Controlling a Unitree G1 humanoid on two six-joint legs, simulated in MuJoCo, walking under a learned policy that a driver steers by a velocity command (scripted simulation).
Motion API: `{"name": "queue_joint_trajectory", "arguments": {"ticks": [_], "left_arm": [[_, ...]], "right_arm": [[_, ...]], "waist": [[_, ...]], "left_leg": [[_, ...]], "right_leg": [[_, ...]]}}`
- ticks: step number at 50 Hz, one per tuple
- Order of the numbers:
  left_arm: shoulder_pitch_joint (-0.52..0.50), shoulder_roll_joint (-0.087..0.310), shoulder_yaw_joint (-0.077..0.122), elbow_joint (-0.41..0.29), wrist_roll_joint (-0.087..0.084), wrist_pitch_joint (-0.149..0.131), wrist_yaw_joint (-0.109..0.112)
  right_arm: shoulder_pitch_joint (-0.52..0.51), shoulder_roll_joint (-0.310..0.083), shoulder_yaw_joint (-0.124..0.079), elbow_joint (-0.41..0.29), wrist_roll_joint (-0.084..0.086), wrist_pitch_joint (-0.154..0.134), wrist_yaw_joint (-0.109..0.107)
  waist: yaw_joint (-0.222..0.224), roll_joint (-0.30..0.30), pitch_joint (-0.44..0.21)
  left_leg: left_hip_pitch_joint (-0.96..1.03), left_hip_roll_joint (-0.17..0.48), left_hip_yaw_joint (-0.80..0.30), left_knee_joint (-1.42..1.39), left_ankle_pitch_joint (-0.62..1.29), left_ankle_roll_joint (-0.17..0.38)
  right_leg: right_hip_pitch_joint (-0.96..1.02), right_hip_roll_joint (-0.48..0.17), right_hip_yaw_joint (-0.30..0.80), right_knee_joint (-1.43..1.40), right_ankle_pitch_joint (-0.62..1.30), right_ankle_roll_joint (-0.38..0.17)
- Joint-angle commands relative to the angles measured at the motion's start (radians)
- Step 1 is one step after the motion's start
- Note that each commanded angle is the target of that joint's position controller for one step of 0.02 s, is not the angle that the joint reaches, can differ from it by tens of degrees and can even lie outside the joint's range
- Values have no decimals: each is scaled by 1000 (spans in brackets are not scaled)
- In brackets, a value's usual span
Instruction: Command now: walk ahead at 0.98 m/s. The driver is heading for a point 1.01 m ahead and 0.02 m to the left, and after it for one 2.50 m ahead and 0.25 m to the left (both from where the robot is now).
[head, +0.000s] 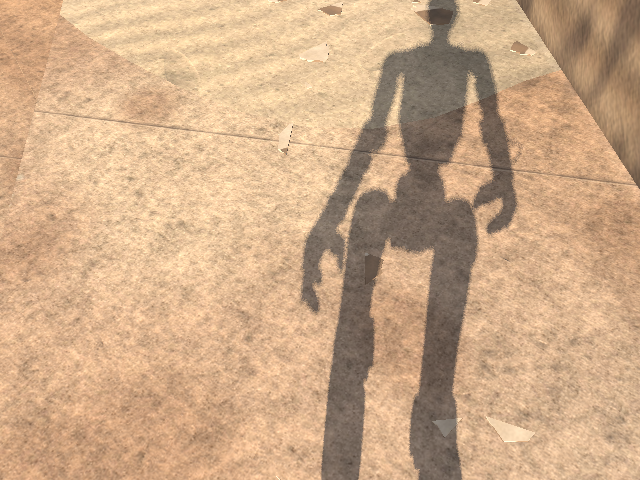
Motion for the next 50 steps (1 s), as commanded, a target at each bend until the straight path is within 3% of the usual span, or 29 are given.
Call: {"name": "queue_joint_trajectory", "arguments": {"ticks": [1,2,4,7,9,12,14,16,18,19,20,21,22,23,24,27,29,32,36,38,40,41,42,43,44,45,46,47,50], "left_arm": [[-93,102,11,-130,10,-17,-9],[-88,79,5,-133,29,-1,-21],[-113,40,-9,-153,39,25,-41],[-315,55,-18,-232,41,27,-47],[-406,48,-27,-258,30,18,-54],[-519,34,-40,-282,15,7,-66],[-537,63,-33,-283,16,6,-58],[-499,100,-18,-273,27,5,-43],[-204,169,16,-190,23,7,-17],[5,208,38,-122,27,11,0],[161,292,64,-89,42,16,18],[91,325,77,-92,61,16,4],[0,246,79,-100,38,15,-12],[-51,183,66,-86,30,3,-16],[-72,132,56,-66,37,-5,-20],[-60,66,30,-14,21,-26,-9],[-39,90,33,3,4,-41,-13],[-10,103,32,7,-3,-53,-24],[77,154,36,40,-20,-66,-17],[90,190,37,46,-9,-58,-10],[96,226,44,64,17,-31,10],[65,246,50,58,32,-14,22],[22,240,50,49,39,-4,28],[26,143,32,19,47,-8,22],[186,39,10,-11,-33,-26,-4],[41,134,22,-29,-18,-30,9],[-80,144,25,-57,-15,-33,7],[-111,117,18,-66,-3,-30,3],[-116,47,1,-86,34,14,-30]], "right_arm": [[187,-71,-39,45,-1,-20,5],[186,-44,-27,63,1,-30,2],[219,-39,-20,101,20,-51,0],[259,-68,-22,115,33,-72,10],[278,-74,-21,116,44,-80,16],[363,-105,-22,147,60,-94,8],[381,-134,-23,162,47,-87,1],[398,-175,-26,174,29,-69,-14],[359,-219,-36,181,-3,-38,-37],[305,-221,-39,170,-7,-28,-41],[298,-121,-21,139,-15,-34,-34],[453,-7,4,99,67,-55,-7],[323,-99,-5,87,54,-60,-19],[201,-110,-8,60,51,-63,-18],[167,-87,-1,51,39,-61,-13],[158,-21,16,31,-3,-15,22],[56,-19,24,-16,-11,-2,36],[-125,-28,39,-88,-5,-12,45],[-247,-33,51,-117,20,-21,53],[-234,-62,43,-116,12,-23,40],[-106,-113,21,-84,2,-27,20],[83,-154,-1,-22,8,-25,5],[297,-197,-24,44,1,-20,-13],[452,-283,-51,74,-10,-14,-30],[380,-307,-63,69,-24,-11,-16],[272,-223,-63,55,-2,-11,-2],[219,-163,-50,66,5,-23,2],[198,-113,-41,86,-2,-31,6],[214,-45,-17,138,16,-53,-3]], "waist": [[-44,-52,-28],[-1,-52,5],[36,16,59],[10,12,136],[-10,-12,133],[-55,3,131],[-58,30,101],[-30,89,13],[121,141,-156],[223,130,-232],[232,-16,-339],[69,-336,-470],[91,-129,-350],[79,-35,-195],[40,57,-111],[-54,-1,-15],[-60,-18,60],[-34,-7,119],[10,-16,123],[-2,-60,71],[-81,-111,-35],[-165,-126,-138],[-266,-110,-224],[-272,56,-341],[-110,358,-480],[-126,126,-333],[-115,37,-180],[-74,-47,-100],[16,14,-13]], "left_leg": [[413,341,-629,-472,-260,143],[300,291,-540,-496,-229,114],[196,264,-446,-567,-212,104],[163,204,-301,-658,-33,96],[169,148,-194,-662,178,65],[259,182,-149,-718,488,28],[450,200,-114,-670,728,10],[608,234,-105,-505,1123,-9],[624,269,-104,-121,1260,-15],[502,241,-87,160,1099,-15],[264,145,-92,559,483,2],[-150,-32,-207,897,-248,-39],[-267,59,-248,878,-139,-5],[-281,98,-230,807,-50,-5],[-240,129,-228,739,-31,-7],[-156,186,-226,611,-38,-39],[-228,216,-180,514,8,-63],[-199,214,-93,211,234,-76],[-40,146,-13,-73,457,-38],[-21,91,12,-116,383,-11],[116,23,7,-130,230,15],[306,1,-7,-125,157,28],[526,53,-60,-128,103,53],[737,287,-316,-76,-115,68],[981,500,-947,-313,-299,219],[877,430,-877,-394,-325,178],[707,396,-697,-408,-192,157],[559,358,-589,-433,-85,136],[308,271,-413,-521,-71,85]], "right_leg": [[-551,-109,55,166,88,-15],[-504,-133,61,122,80,-5],[-514,-182,47,28,72,25],[-619,-217,-38,-182,234,55],[-553,-198,-91,-396,402,58],[-408,-148,-160,-626,584,26],[-408,-104,-182,-712,564,3],[-343,-24,-215,-726,414,-15],[-64,20,-171,-728,243,-48],[152,-29,-127,-754,195,-71],[379,-256,111,-681,-31,-89],[624,-490,764,-909,-207,-246],[537,-419,717,-991,-231,-213],[368,-385,529,-1007,-103,-184],[215,-348,419,-1033,6,-160],[-36,-255,239,-1122,34,-101],[-97,-229,159,-1194,91,-99],[-148,-153,15,-1244,346,-80],[-18,-187,-48,-1325,666,-41],[152,-213,-78,-1205,1044,-20],[264,-245,-84,-967,1314,-6],[239,-251,-88,-754,1311,-4],[118,-227,-102,-461,1166,0],[-96,-124,-101,-48,534,-12],[-491,47,30,290,-147,25],[-612,-48,60,266,-36,-9],[-626,-84,39,197,53,-8],[-586,-115,39,133,72,-6],[-492,-172,41,1,66,27]]}}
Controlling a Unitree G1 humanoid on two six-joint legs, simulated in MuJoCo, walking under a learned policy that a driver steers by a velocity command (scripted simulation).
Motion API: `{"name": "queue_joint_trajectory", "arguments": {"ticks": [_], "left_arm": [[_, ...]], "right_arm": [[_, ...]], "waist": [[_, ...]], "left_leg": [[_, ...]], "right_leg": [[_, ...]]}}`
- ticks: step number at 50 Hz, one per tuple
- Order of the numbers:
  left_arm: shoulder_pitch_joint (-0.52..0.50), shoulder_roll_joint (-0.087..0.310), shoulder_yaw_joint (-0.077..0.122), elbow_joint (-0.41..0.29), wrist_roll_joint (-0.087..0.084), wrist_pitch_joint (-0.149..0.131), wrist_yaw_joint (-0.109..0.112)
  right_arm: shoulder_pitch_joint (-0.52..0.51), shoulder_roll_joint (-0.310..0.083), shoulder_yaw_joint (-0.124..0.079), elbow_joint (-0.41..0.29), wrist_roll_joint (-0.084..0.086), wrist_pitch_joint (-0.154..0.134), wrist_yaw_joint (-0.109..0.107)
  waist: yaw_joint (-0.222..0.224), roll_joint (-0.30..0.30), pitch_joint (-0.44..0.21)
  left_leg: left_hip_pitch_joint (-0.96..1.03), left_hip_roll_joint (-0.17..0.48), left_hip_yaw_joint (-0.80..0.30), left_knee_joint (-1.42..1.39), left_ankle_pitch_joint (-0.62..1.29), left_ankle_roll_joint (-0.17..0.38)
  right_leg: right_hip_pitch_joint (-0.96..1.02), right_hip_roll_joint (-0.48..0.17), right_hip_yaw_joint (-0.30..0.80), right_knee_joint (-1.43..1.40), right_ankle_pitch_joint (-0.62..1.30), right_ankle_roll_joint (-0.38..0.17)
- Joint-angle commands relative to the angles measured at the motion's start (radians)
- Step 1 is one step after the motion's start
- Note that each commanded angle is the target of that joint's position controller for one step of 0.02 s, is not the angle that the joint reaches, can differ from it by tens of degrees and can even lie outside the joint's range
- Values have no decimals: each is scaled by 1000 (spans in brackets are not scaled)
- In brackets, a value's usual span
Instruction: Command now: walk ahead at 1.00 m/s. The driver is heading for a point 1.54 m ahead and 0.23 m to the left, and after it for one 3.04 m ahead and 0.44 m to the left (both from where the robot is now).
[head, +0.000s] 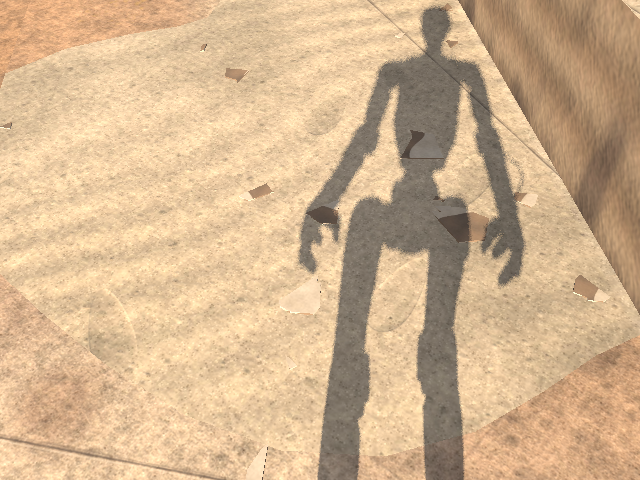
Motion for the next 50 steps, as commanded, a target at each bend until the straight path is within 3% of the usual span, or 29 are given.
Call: {"name": "queue_joint_trajectory", "arguments": {"ticks": [1,6,10,12,14,15,16,17,18,19,20,22,23,24,27,29,32,34,36,37,38,39,40,41,42,43,44,46,50], "left_arm": [[13,17,-6,-75,24,22,-28],[-278,22,-32,-187,15,11,-49],[-361,51,-33,-214,-1,7,-45],[-310,89,-18,-207,9,5,-31],[-27,153,15,-127,8,6,-6],[178,190,37,-62,15,11,11],[334,277,64,-32,29,15,30],[255,301,76,-42,41,16,15],[137,214,74,-61,24,16,1],[73,144,58,-56,21,2,-1],[46,100,50,-39,30,-8,-5],[68,29,27,5,22,-27,-2],[71,46,29,19,7,-37,-1],[65,54,32,25,-6,-46,-3],[84,55,30,32,-3,-62,-9],[119,49,24,42,-5,-67,-7],[166,88,21,52,-14,-65,18],[176,136,27,41,-13,-53,46],[134,199,46,14,-3,-22,72],[80,225,57,-9,6,-4,76],[8,238,66,-34,18,13,71],[-67,202,70,-51,13,13,48],[22,36,21,-140,32,-15,29],[22,45,6,-223,-2,-40,23],[-41,104,7,-210,8,-60,20],[-84,115,11,-222,13,-59,15],[-90,101,5,-216,37,-42,17],[-72,87,-5,-216,60,10,10],[-255,48,-29,-304,36,23,-11]], "right_arm": [[73,-30,-2,3,23,-37,-3],[132,-51,-2,16,40,-58,11],[206,-115,-10,47,45,-63,2],[213,-158,-15,53,28,-49,-10],[182,-198,-25,56,0,-17,-32],[142,-194,-25,48,-6,-6,-38],[151,-94,-7,19,-13,-9,-31],[318,24,19,-10,66,-26,-7],[183,-79,6,-23,52,-27,-22],[69,-90,0,-44,51,-27,-20],[51,-64,6,-45,45,-22,-15],[57,-14,12,-45,13,16,8],[71,9,16,-56,11,35,20],[32,8,16,-72,9,49,28],[-143,11,22,-145,21,59,40],[-221,12,27,-170,29,52,46],[-322,11,37,-214,25,40,59],[-288,-23,29,-202,19,40,62],[-108,-83,7,-155,20,45,55],[79,-128,-16,-103,20,49,47],[302,-170,-46,-38,21,52,29],[288,-197,-81,-38,58,66,7],[163,-274,-81,-58,32,70,7],[147,-314,-97,-97,6,78,-2],[122,-205,-82,-98,0,73,-14],[89,-155,-68,-84,6,66,-18],[64,-149,-62,-85,13,52,-19],[30,-131,-49,-102,28,22,-24],[68,-147,-55,-105,34,-9,-12]], "waist": [[46,40,35],[2,13,131],[-25,35,116],[11,90,28],[151,140,-136],[249,125,-215],[257,-26,-326],[89,-339,-470],[101,-103,-323],[90,-2,-161],[49,74,-74],[-9,40,5],[-37,-23,-2],[-45,-25,31],[-26,-16,97],[-6,-9,111],[5,-12,121],[-27,-55,59],[-135,-106,-52],[-228,-120,-136],[-328,-94,-204],[-326,99,-160],[-91,240,-134],[-108,222,-332],[-94,-8,-151],[-38,-87,-47],[7,-112,8],[56,-117,42],[-3,-27,76]], "left_leg": [[76,272,-358,-351,-74,118],[-4,160,-134,-449,301,83],[229,223,-93,-489,664,52],[382,254,-75,-331,1043,32],[394,279,-67,47,1193,20],[278,252,-52,334,1042,15],[60,161,-54,740,474,25],[-338,-10,-177,1085,-255,-8],[-453,88,-215,1070,-146,30],[-457,128,-200,998,-46,28],[-411,165,-201,935,-19,28],[-312,212,-215,864,3,17],[-321,218,-204,845,2,7],[-363,236,-196,825,22,-3],[-426,224,-118,668,183,-9],[-418,186,-40,541,288,3],[-353,135,61,290,376,38],[-264,60,117,221,367,64],[-71,-9,123,214,262,90],[117,-29,97,230,193,117],[334,-6,2,183,103,166],[446,55,-142,82,42,201],[546,198,-482,165,377,302],[711,350,-896,-117,-106,478],[547,356,-936,-274,-279,396],[369,316,-840,-285,-239,334],[228,263,-745,-276,-110,302],[1,177,-597,-297,-41,269],[-118,65,-417,-332,196,207]], "right_leg": [[-230,-95,26,-75,11,27],[-184,-83,-124,-534,351,46],[-94,-15,-179,-747,484,-2],[-24,57,-200,-765,356,-28],[249,108,-170,-752,189,-58],[457,65,-130,-773,130,-80],[672,-165,119,-724,-107,-100],[915,-399,762,-968,-339,-234],[799,-338,693,-1051,-383,-183],[613,-310,497,-1065,-249,-153],[459,-279,373,-1098,-119,-124],[262,-202,168,-1138,32,-43],[252,-206,130,-1171,-1,-34],[229,-195,71,-1200,31,-16],[203,-123,-150,-1242,293,47],[236,-78,-256,-1235,525,79],[342,-103,-323,-1229,805,108],[463,-131,-348,-1115,1167,126],[511,-172,-342,-861,1420,130],[461,-191,-322,-629,1453,118],[330,-193,-293,-293,1292,100],[104,15,-283,140,390,98],[-269,86,-158,403,-234,124],[-465,87,29,455,-236,129],[-517,15,53,312,-153,111],[-456,-28,53,178,-98,116],[-386,-48,45,115,-105,129],[-253,-99,24,-26,-101,167],[-134,-104,-62,-447,204,174]]}}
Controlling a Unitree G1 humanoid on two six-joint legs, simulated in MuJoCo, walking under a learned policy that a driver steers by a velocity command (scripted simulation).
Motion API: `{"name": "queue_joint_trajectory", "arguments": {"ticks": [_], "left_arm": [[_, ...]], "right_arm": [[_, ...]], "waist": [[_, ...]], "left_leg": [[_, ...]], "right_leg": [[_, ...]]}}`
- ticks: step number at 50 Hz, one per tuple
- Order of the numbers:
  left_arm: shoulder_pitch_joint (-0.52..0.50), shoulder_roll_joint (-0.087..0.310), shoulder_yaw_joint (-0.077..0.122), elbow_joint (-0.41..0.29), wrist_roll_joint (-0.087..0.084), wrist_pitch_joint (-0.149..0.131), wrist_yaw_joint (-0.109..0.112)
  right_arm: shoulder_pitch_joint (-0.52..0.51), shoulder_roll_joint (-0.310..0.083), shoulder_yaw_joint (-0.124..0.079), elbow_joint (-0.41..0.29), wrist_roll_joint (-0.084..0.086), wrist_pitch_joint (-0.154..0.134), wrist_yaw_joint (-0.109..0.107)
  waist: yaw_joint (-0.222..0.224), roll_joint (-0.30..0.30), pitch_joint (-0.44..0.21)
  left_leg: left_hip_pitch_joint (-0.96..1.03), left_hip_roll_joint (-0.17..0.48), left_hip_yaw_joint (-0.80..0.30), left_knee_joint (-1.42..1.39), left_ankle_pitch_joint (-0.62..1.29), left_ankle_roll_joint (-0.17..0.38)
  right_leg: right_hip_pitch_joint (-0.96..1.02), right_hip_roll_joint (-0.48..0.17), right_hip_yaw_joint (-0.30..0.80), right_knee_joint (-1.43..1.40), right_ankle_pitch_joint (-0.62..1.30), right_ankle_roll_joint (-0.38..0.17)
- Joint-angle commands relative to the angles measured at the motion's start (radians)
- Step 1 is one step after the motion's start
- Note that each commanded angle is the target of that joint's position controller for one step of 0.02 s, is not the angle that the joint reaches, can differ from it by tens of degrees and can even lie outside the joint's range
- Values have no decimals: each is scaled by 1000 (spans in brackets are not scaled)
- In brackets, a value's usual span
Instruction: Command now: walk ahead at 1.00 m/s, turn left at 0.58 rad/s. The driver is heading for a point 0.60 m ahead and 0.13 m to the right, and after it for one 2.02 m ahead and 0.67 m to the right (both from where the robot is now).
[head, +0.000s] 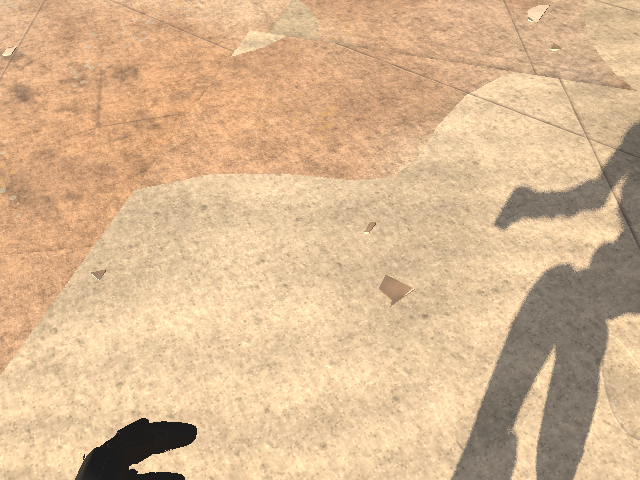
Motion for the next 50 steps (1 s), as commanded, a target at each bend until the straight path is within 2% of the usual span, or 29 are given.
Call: {"name": "queue_joint_trajectory", "arguments": {"ticks": [1,4,6,8,10,11,12,13,14,15,16,17,19,21,24,27,29,30,31,32,33,34,35,36,38,40,43,47,50], "left_arm": [[-27,71,7,-53,-17,5,-15],[-110,79,10,-64,-43,1,-17],[-126,112,24,-75,-42,-3,-13],[-28,166,50,-48,-41,-7,-9],[343,227,86,66,-56,0,7],[557,270,108,122,-49,10,18],[573,380,141,142,-21,14,13],[487,294,134,138,-45,26,-7],[389,259,129,116,-44,23,-11],[387,210,121,132,-49,21,-14],[398,183,113,150,-50,19,-8],[400,160,102,172,-53,15,-1],[407,184,106,180,-62,1,1],[396,215,113,167,-62,-7,3],[421,236,132,172,-72,4,-3],[487,238,142,179,-81,27,2],[449,255,152,157,-78,32,16],[407,253,153,137,-83,28,18],[425,173,134,101,-96,27,21],[588,102,119,78,-127,40,45],[622,177,122,78,-91,57,54],[548,196,126,71,-72,71,51],[443,212,133,63,-45,87,38],[388,206,137,47,-40,103,17],[361,162,130,27,-39,137,-8],[338,128,121,-3,-42,152,-13],[266,124,111,-48,-36,162,-25],[196,117,93,-71,-46,152,-36],[213,98,78,-54,-41,121,-25]], "right_arm": [[-53,-123,-28,-86,14,-48,6],[35,-121,-25,-63,18,-64,20],[34,-145,-26,-55,-1,-68,10],[22,-191,-33,-48,-20,-63,-8],[-62,-214,-38,-61,-57,-38,-26],[-120,-188,-29,-84,-64,-34,-32],[-10,-46,7,-138,-12,-47,-5],[-59,-82,19,-148,-27,-72,0],[-172,-96,26,-184,-26,-82,-1],[-240,-109,33,-202,-40,-89,3],[-280,-94,38,-226,-52,-85,8],[-289,-78,46,-253,-68,-69,12],[-284,-57,61,-278,-78,-37,20],[-387,-55,76,-336,-60,-32,24],[-477,-6,100,-369,-36,-43,31],[-475,-42,88,-373,-27,-39,9],[-383,-88,70,-351,-28,-48,-15],[-258,-120,58,-318,-32,-60,-26],[-117,-179,42,-294,-46,-67,-34],[-54,-194,37,-316,-63,-54,-23],[-81,-152,29,-324,-28,-37,-11],[-209,-111,27,-349,-19,-34,-25],[-269,-23,52,-356,-16,-25,-32],[-282,-11,59,-340,-20,-15,-38],[-260,-38,47,-308,-16,-11,-43],[-264,-61,32,-296,-19,-12,-37],[-279,-76,23,-289,-26,-10,-32],[-255,-118,5,-270,-25,-2,-13],[-230,-127,4,-247,-5,25,4]], "waist": [[24,-20,79],[-66,21,65],[-60,50,51],[7,100,-32],[208,121,-192],[311,77,-269],[184,-298,-341],[176,-230,-330],[154,-111,-172],[144,30,-116],[115,66,-48],[71,53,-6],[35,-4,27],[33,-7,100],[78,-45,53],[116,-75,-32],[59,-82,-84],[-9,-71,-138],[-34,28,-269],[34,193,-459],[40,165,-572],[48,182,-502],[49,110,-343],[57,134,-233],[80,134,-117],[105,143,-125],[116,150,-120],[92,175,-110],[94,141,-105]], "left_leg": [[-236,199,-186,-246,324,86],[-30,254,-143,-292,508,23],[151,294,-99,-242,712,-9],[283,342,-51,-93,1072,-44],[263,355,20,315,1247,-66],[43,323,57,666,1039,-76],[-441,134,77,1123,149,-162],[-638,113,-4,1171,-132,-144],[-703,203,-51,1131,-40,-140],[-658,241,-41,1041,-5,-142],[-621,267,-33,965,-10,-152],[-583,281,-29,905,-29,-170],[-564,307,-6,794,-79,-197],[-512,298,57,602,-14,-232],[-271,208,130,297,289,-233],[-165,148,93,161,367,-216],[-42,148,47,52,387,-203],[85,215,1,4,488,-184],[307,439,-131,104,813,-143],[518,822,-383,271,1370,-36],[520,824,-446,269,1331,38],[382,763,-421,155,918,65],[222,644,-284,86,712,23],[118,589,-186,40,676,2],[-47,552,-58,-14,710,-11],[-77,561,1,-39,689,-3],[-134,572,83,-61,589,-11],[-220,527,163,-37,472,-51],[-200,500,141,38,375,-80]], "right_leg": [[182,37,-142,-303,298,-18],[197,79,-200,-476,475,-91],[175,108,-207,-559,419,-141],[253,184,-233,-560,271,-177],[544,232,-232,-550,140,-216],[802,147,-123,-476,-2,-254],[1111,-106,471,-565,-237,-451],[1116,-135,806,-788,-318,-473],[984,-120,662,-804,-293,-451],[845,-85,555,-812,-200,-420],[713,-38,471,-826,-122,-394],[604,10,414,-845,-77,-376],[491,53,358,-880,-52,-380],[348,82,287,-909,289,-381],[274,181,151,-823,662,-265],[404,206,202,-680,689,-174],[459,227,243,-491,694,-124],[435,259,230,-296,603,-99],[320,289,155,-19,141,-81],[163,346,38,304,-562,-75],[118,262,2,438,-474,-69],[58,224,-29,437,-318,-62],[46,186,-53,357,-236,-49],[47,175,-56,319,-219,-31],[104,152,-64,249,-198,-23],[112,145,-80,188,-155,-26],[160,111,-90,34,-47,-43],[360,168,-138,-251,7,-71],[497,204,-135,-528,53,-91]]}}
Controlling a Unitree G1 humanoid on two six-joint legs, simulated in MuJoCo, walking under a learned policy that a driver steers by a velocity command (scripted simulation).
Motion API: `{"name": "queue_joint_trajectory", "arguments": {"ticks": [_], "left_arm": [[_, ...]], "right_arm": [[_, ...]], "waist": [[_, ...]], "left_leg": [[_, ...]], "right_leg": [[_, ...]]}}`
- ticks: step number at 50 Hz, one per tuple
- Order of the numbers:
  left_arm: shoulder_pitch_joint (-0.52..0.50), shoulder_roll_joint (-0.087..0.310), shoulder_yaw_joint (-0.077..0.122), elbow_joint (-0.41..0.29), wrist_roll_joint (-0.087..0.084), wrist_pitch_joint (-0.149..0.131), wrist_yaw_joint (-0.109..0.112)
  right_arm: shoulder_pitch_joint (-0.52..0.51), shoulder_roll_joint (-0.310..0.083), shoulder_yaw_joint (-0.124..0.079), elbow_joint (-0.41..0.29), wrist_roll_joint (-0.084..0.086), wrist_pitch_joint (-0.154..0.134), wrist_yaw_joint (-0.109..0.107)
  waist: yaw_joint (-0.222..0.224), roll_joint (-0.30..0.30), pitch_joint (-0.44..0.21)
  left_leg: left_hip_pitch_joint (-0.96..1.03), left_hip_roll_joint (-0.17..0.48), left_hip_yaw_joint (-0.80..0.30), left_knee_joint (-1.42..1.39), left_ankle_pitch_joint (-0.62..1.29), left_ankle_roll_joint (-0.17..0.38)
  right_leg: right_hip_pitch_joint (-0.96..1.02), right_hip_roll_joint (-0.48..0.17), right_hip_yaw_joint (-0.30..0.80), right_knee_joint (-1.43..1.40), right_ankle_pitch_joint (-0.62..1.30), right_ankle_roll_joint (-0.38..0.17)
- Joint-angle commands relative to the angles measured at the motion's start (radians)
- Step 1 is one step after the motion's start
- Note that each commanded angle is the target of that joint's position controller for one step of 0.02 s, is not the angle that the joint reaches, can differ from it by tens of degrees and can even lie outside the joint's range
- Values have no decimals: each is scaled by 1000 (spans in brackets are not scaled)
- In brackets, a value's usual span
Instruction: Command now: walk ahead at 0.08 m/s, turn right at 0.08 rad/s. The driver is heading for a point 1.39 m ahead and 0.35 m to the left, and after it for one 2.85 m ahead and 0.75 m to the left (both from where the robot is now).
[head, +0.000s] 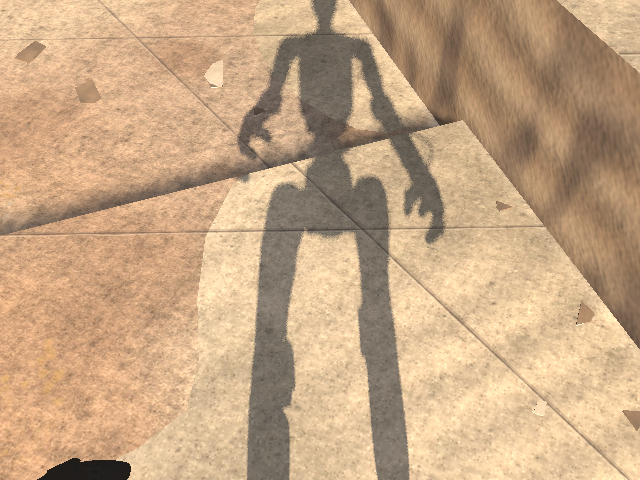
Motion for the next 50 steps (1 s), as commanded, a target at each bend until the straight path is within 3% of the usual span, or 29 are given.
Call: {"name": "queue_joint_trajectory", "arguments": {"ticks": [1,2,3,4,5,7,8,10,12,16,18,19,20,21,22,23,24,25,27,29,31,36,38,40,42,43,45,47,50], "left_arm": [[163,7,-11,5,10,-39,14],[187,41,-16,3,28,-55,27],[100,118,-13,-37,21,-57,44],[95,127,6,-26,6,-52,57],[64,128,2,-12,7,-47,63],[35,119,3,-10,-7,-38,78],[27,89,-4,-16,-12,-38,84],[23,54,-10,-19,-7,-39,91],[24,43,-7,-14,1,-40,93],[41,69,14,1,9,-43,83],[34,92,26,6,3,-44,77],[28,96,31,10,-2,-41,73],[64,84,34,25,-4,-36,66],[104,6,16,-8,3,-21,60],[-48,16,5,-70,8,-9,70],[-54,26,5,-63,-1,-9,73],[-35,44,12,-45,-7,-18,71],[-14,62,17,-27,-3,-28,70],[44,81,24,10,15,-28,62],[69,68,19,24,9,-22,57],[103,66,16,49,-1,-14,58],[128,40,0,100,-6,3,48],[121,55,2,108,-12,4,39],[121,91,14,102,-15,1,32],[135,91,15,99,-18,-7,27],[135,90,13,95,-11,-10,21],[71,102,17,66,-2,-12,0],[39,97,19,48,-11,-16,-18],[64,76,16,47,-26,-30,-27]], "right_arm": [[-34,-75,-6,-53,10,10,19],[54,18,22,-49,-2,17,29],[129,55,34,-53,12,39,32],[63,-41,7,-42,22,64,27],[32,-78,-13,-53,33,72,30],[60,-114,-42,-32,20,75,28],[80,-104,-46,-21,12,78,26],[69,-66,-44,-30,14,83,23],[32,-34,-38,-53,17,92,28],[-8,-28,-38,-102,21,100,48],[15,-28,-41,-109,25,96,54],[53,-27,-43,-99,24,89,53],[75,-68,-54,-90,8,78,45],[79,-209,-81,-113,2,64,32],[140,-275,-109,-121,-1,69,26],[118,-242,-102,-113,-1,76,20],[41,-205,-90,-127,10,83,12],[-31,-178,-81,-141,15,88,8],[-64,-147,-72,-158,27,87,7],[-37,-152,-73,-148,29,80,10],[-26,-131,-62,-143,23,74,5],[-50,-32,-4,-118,-3,55,-7],[-61,-71,-7,-105,-15,51,-10],[-55,-124,-22,-93,-12,55,-15],[-59,-127,-25,-87,-3,59,-20],[-29,-136,-31,-82,-6,58,-19],[-16,-155,-40,-76,-15,47,-14],[-23,-153,-46,-71,-15,28,-10],[-56,-147,-54,-63,-14,-2,-1]], "waist": [[96,75,-131],[71,-110,-192],[28,-271,-185],[90,-226,-157],[68,-231,-96],[40,-212,-73],[34,-183,-88],[35,-133,-109],[47,-138,-103],[68,-184,-118],[47,-165,-130],[20,-127,-133],[7,10,-90],[48,324,-42],[-42,275,-46],[-15,173,-24],[23,129,0],[53,118,-4],[62,107,-63],[57,64,-96],[47,77,-112],[38,97,-81],[28,116,-37],[24,116,-8],[32,89,-7],[13,84,-44],[-12,110,3],[-7,81,57],[25,58,27]], "left_leg": [[-67,115,-148,-51,258,78],[-116,40,-107,65,-66,14],[-128,-52,-123,138,-368,-18],[-75,-61,-190,253,-381,-14],[-120,-92,-201,341,-351,-5],[-165,-103,-201,483,-287,0],[-164,-106,-193,542,-275,-5],[-177,-97,-187,572,-260,-16],[-170,-82,-177,489,-242,-18],[-76,-80,-143,297,-234,8],[2,-94,-113,177,-183,32],[86,-113,-109,62,-97,50],[145,-77,-246,-100,0,77],[211,207,-677,-165,366,160],[151,263,-798,-204,515,294],[144,221,-718,-206,377,301],[120,155,-639,-208,264,270],[120,92,-588,-200,245,234],[143,43,-543,-174,338,216],[192,38,-545,-163,364,211],[236,46,-523,-167,400,210],[167,57,-449,-238,281,191],[112,63,-425,-243,211,190],[128,97,-437,-213,241,214],[167,133,-445,-181,338,235],[205,150,-468,-224,98,246],[229,193,-577,-339,-427,260],[257,227,-602,-389,-497,252],[262,213,-478,-395,-369,208]], "right_leg": [[380,27,-3,-332,143,-20],[507,-226,223,-410,368,-37],[406,-406,339,-397,543,-157],[292,-363,268,-388,453,-209],[265,-324,209,-401,427,-205],[271,-279,105,-393,477,-181],[282,-277,68,-381,522,-185],[311,-288,30,-368,504,-189],[317,-295,5,-364,409,-184],[308,-331,-17,-328,334,-167],[284,-342,-43,-275,302,-132],[231,-324,-87,-203,229,-83],[119,-261,-151,-49,41,-5],[-162,-93,-217,246,-384,86],[-246,1,-33,367,-446,81],[-258,-24,29,419,-359,72],[-250,-41,47,406,-238,60],[-236,-41,48,394,-154,58],[-194,-22,41,425,-84,65],[-197,-14,45,406,-65,71],[-192,-17,28,368,-56,72],[0,-39,26,149,-56,51],[79,-7,20,72,-89,30],[61,18,15,73,-153,14],[43,13,4,73,-193,4],[32,8,-13,74,-203,-7],[-56,-7,-17,85,-231,-32],[-123,-26,-5,73,-233,-58],[-44,-34,-18,-11,-201,-95]]}}
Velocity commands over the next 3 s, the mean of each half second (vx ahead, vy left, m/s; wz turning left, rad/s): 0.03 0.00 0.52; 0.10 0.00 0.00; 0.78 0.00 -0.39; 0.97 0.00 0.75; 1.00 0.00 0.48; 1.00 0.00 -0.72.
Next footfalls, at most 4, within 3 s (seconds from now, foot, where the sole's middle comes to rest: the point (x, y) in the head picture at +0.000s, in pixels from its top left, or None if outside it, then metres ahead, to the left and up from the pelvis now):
0.04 right None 0.10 -0.11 -0.77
0.40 left None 0.00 0.09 -0.77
1.10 right None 0.09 -0.10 -0.77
1.52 left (299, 435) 0.57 0.05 -0.77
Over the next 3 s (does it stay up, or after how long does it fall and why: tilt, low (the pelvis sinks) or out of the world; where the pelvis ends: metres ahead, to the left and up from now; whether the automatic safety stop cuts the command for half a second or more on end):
stays up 1.61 0.54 -0.14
